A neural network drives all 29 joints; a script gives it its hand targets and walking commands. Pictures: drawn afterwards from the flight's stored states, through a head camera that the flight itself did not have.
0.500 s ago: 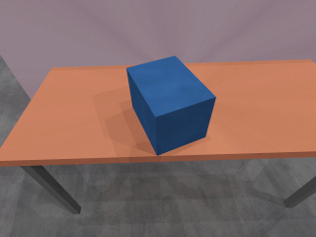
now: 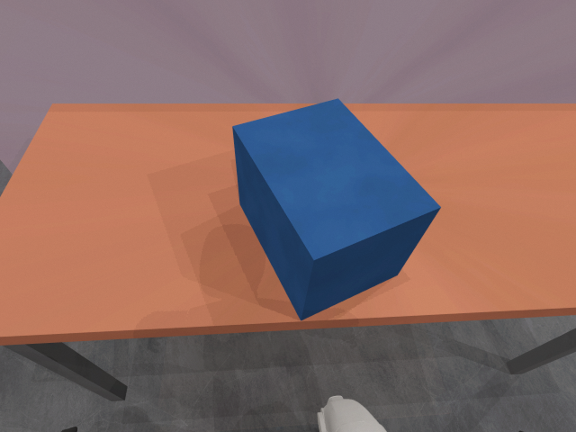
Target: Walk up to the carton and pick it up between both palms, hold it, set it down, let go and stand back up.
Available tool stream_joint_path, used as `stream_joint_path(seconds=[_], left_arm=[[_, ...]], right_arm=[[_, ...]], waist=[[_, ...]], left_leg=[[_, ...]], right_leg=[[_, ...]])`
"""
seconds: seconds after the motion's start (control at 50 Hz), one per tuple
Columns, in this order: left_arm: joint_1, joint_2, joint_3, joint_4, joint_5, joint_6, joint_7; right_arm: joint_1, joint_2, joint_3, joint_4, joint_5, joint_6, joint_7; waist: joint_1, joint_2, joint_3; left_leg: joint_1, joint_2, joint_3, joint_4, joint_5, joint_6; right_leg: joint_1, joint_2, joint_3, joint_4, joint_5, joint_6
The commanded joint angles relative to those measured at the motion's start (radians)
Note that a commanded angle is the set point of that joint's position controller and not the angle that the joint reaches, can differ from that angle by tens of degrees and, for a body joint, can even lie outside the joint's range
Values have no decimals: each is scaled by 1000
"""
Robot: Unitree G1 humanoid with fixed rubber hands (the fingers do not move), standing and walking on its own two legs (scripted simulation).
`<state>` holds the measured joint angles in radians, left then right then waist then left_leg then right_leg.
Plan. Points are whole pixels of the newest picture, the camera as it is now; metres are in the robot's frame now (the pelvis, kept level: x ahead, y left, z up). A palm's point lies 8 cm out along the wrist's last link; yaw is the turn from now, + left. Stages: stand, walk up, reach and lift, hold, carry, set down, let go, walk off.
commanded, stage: walk up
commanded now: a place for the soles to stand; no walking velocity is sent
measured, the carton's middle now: (320, 205) +0.45 -0.05 +0.02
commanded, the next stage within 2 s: reach and lift in 1.88 s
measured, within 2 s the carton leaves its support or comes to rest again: neither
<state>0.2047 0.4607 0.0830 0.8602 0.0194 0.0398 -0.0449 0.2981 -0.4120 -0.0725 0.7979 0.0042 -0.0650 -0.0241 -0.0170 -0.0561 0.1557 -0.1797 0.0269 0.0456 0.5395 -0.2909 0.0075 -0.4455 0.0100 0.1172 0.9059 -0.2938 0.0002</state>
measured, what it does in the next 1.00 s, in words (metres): steps on the spot: right foot, then left foot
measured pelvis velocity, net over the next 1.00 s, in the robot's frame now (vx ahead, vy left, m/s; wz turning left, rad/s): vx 0.00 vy -0.05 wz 0.05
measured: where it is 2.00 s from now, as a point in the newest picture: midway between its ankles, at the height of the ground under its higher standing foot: outside the picture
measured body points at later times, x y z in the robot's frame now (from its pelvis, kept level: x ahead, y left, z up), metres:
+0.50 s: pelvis +0.00 -0.05 -0.01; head +0.03 -0.06 +0.44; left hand +0.13 +0.27 -0.11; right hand +0.10 -0.37 -0.12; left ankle +0.01 +0.09 -0.73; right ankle +0.04 -0.15 -0.73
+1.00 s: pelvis +0.00 -0.05 +0.01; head +0.01 -0.07 +0.46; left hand +0.10 +0.27 -0.09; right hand +0.10 -0.35 -0.12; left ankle +0.01 +0.09 -0.73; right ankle +0.05 -0.15 -0.73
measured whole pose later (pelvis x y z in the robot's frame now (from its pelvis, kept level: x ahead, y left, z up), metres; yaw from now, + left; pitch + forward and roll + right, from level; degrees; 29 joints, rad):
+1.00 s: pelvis +0.00 -0.05 +0.01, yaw +3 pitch -2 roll +0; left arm 0.07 0.38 0.01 1.06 0.01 -0.02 -0.03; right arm 0.14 -0.39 -0.01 1.05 0.00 -0.02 0.01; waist 0.00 0.04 0.04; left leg -0.16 0.02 -0.05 0.37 -0.18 -0.03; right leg -0.19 0.01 -0.05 0.36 -0.14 -0.03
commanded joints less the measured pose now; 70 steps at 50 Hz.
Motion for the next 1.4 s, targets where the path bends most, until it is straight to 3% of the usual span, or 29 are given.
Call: stream_joint_path(seconds=[0.0, 0.04, 0.06, 0.08, 0.1, 0.12, 0.18, 0.28, 0.32, 0.34, 0.36, 0.38, 0.4, 0.42, 0.44, 0.46, 0.48, 0.5, 0.52, 0.54, 0.58, 0.72, 0.76, 0.92, 1.04, 1.1, 1.26, 1.3, 1.38], left_arm=[[28, 134, 21, -81, -4, -31, 17], [63, 150, 32, -74, -1, -42, 24], [81, 194, 38, -70, 8, -53, 29], [71, 253, 54, -90, 10, -64, 37], [58, 214, 38, -104, 2, -68, 40], [53, 241, 50, -103, 1, -68, 46], [-44, 158, 18, -131, -6, -60, 48], [1, 156, 16, -117, -7, -51, 46], [-46, 152, 14, -124, -17, -40, 42], [-79, 155, 11, -133, -22, -31, 37], [-95, 121, 1, -141, -32, -32, 39], [-91, 93, -12, -134, -40, -36, 37], [-87, 93, -13, -125, -45, -31, 34], [-60, 121, 0, -81, -34, -30, 34], [-18, 127, -3, -53, -35, -36, 30], [-22, 139, -1, -36, -23, -50, 28], [-67, 166, -7, -36, -10, -66, 25], [-113, 186, -4, -24, -14, -70, 22], [-149, 184, -2, -24, -15, -71, 24], [-166, 172, -7, -18, -13, -67, 24], [-152, 132, -20, 8, -14, -62, 22], [-174, 115, -30, 86, -13, -79, 20], [-164, 110, -29, 109, -17, -77, 22], [-213, 105, -35, 145, -13, -72, 28], [-215, 92, -35, 157, -18, -67, 31], [-211, 120, -30, 161, -26, -65, 38], [-203, 115, -30, 153, -27, -51, 40], [-206, 103, -32, 157, -27, -51, 37], [-216, 116, -26, 150, -20, -52, 38]], right_arm=[[-24, -256, -66, -98, 2, 16, -2], [-36, -248, -62, -102, 6, 33, -4], [-31, -212, -51, -108, 7, 37, -4], [-17, -158, -32, -116, 18, 37, -4], [-24, -150, -22, -99, 12, 54, -15], [-59, -167, -32, -82, 12, 57, -28], [-5, -182, -31, -29, 17, 46, -19], [-46, -168, -27, -23, 9, 40, -16], [-25, -160, -23, -1, 1, 31, -16], [18, -147, -27, 13, -4, 24, -19], [12, -171, -27, 19, -12, 17, -21], [-53, -225, -35, 6, -29, 9, -21], [-119, -246, -36, -9, -28, 7, -16], [-205, -259, -26, -13, -21, 11, -6], [-251, -235, -15, -12, -14, 13, 1], [-237, -194, -12, -9, -10, 21, 8], [-212, -163, -10, -3, -3, 28, 11], [-169, -142, -2, 22, 2, 31, 10], [-121, -145, -3, 42, 3, 31, 10], [-118, -162, -2, 61, 2, 26, 14], [-175, -167, -3, 75, -2, 26, 22], [-169, -150, 17, 154, -2, 18, 21], [-189, -151, 16, 165, -2, 18, 24], [-196, -165, 23, 210, -6, 27, 20], [-205, -147, 26, 222, -5, 24, 18], [-208, -170, 16, 223, 0, 30, 16], [-244, -172, 13, 204, 3, 45, 19], [-252, -174, 19, 199, 2, 43, 19], [-254, -199, 7, 188, -1, 48, 24]], waist=[[-11, 280, -163], [15, 205, -201], [27, 68, -224], [30, -153, -258], [29, -87, -257], [47, -135, -238], [6, -100, -164], [43, -109, -204], [22, -76, -203], [-11, -107, -195], [-9, -46, -210], [13, 112, -201], [42, 124, -170], [58, 174, -161], [80, 164, -147], [82, 131, -132], [29, 83, -133], [-1, 65, -131], [-33, 82, -136], [-33, 104, -149], [-1, 89, -77], [2, 27, -158], [6, 49, -168], [17, 0, -163], [18, 26, -183], [13, 65, -186], [22, 92, -203], [22, 129, -220], [18, 91, -205]], left_leg=[[22, 210, -102, 39, 734, 172], [-13, 152, -68, 183, 569, 119], [-93, 97, -57, 326, 388, 74], [-243, -8, -22, 496, 19, 11], [-250, -33, -103, 521, -383, 8], [-227, -16, -156, 520, -422, 18], [-193, -13, -138, 471, -325, 21], [-143, -12, -61, 207, -190, 6], [-50, -23, -26, 24, -70, 9], [40, -24, -19, -105, 50, 19], [71, 32, -123, -148, 101, 37], [64, 159, -327, -155, 194, 91], [-19, 256, -427, -192, 130, 165], [-203, 308, -413, -186, 38, 220], [-274, 261, -327, -139, 23, 190], [-265, 159, -228, -68, 0, 112], [-167, 41, -145, 12, -34, 45], [-86, -4, -117, 22, -43, 18], [-25, 1, -128, -13, -44, 24], [1, 30, -149, -71, -85, 37], [-65, 79, -219, -152, -194, 68], [-10, 73, -178, -199, 26, 40], [-19, 72, -178, -209, 9, 46], [-36, 65, -167, -220, 127, 32], [-4, 80, -181, -242, 157, 35], [-33, 83, -185, -195, 321, 29], [-52, 102, -223, -214, 257, 42], [-61, 103, -235, -221, 221, 47], [-59, 98, -236, -194, 214, 48]], right_leg=[[158, -5, -140, -233, -28, -20], [277, 11, -139, -425, 125, -51], [361, -65, -11, -417, 375, -83], [430, -259, 255, -412, 617, -177], [394, -333, 327, -417, 703, -267], [317, -372, 342, -420, 672, -314], [243, -238, 85, -396, 706, -238], [305, -237, 84, -393, 597, -226], [263, -211, 55, -358, 530, -193], [191, -200, 31, -324, 436, -160], [163, -165, 22, -281, 348, -115], [88, -85, -26, -212, 228, -58], [93, -21, -74, -200, 2, -35], [266, -34, -65, -205, -182, -33], [352, -53, -37, -281, -171, -42], [339, -98, 40, -436, -82, -40], [253, -170, 141, -511, 62, -80], [172, -235, 206, -540, 70, -133], [129, -237, 179, -547, 43, -141], [100, -199, 130, -565, -65, -108], [65, -134, 80, -605, -252, -68], [222, -151, 48, -645, -44, -45], [237, -146, 36, -648, -32, -37], [310, -146, -13, -651, 66, -30], [322, -143, -31, -624, 117, -31], [355, -156, -46, -555, 336, -28], [371, -142, -73, -546, 244, -22], [381, -137, -74, -541, 204, -20], [355, -140, -72, -548, 201, -31]])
